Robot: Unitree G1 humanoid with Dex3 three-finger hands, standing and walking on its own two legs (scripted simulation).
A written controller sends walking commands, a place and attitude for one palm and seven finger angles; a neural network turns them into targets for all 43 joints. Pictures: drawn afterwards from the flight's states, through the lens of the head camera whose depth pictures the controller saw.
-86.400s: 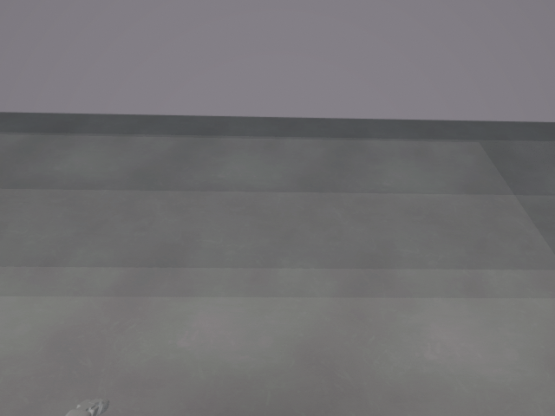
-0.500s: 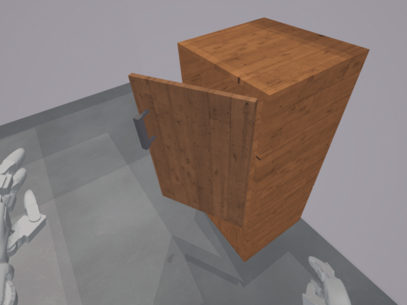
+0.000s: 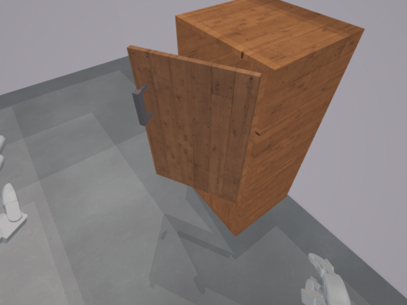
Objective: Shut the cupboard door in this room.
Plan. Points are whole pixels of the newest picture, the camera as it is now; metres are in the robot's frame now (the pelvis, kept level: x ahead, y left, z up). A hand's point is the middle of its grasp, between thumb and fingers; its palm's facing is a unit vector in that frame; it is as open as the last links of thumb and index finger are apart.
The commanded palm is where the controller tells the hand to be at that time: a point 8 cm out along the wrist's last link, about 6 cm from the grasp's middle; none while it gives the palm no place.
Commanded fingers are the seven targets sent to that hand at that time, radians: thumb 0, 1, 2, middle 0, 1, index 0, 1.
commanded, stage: step back with the hand held close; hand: left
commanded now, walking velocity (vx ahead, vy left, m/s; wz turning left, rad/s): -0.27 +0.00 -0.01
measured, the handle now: (144, 105) +0.69 +0.23 -0.01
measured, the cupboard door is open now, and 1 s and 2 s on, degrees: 30 30 30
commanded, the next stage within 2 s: stop stepping back and stand still in 0.84 s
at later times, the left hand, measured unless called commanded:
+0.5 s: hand out of the picture +0.14 +0.27 +0.17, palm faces +0.46 -0.74 -0.48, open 7.4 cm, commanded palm +0.06 +0.30 +0.18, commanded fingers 0.00 0.90 0.90 -0.20 -0.30 -0.20 -0.30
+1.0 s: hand out of the picture +0.04 +0.29 +0.17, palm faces +0.45 -0.80 -0.40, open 7.4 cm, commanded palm -0.01 +0.31 +0.18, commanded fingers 0.00 0.90 0.90 -0.20 -0.30 -0.20 -0.30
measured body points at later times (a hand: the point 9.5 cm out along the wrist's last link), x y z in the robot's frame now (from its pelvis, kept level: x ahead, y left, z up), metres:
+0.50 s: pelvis -0.06 -0.01 -0.01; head -0.05 +0.02 +0.44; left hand +0.11 +0.31 +0.20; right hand +0.10 -0.24 -0.08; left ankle +0.06 +0.10 -0.73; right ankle -0.05 -0.13 -0.73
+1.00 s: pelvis -0.16 +0.01 -0.01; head -0.14 +0.05 +0.44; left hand +0.01 +0.33 +0.19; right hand +0.06 -0.20 -0.06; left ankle +0.00 +0.10 -0.73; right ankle -0.26 -0.13 -0.74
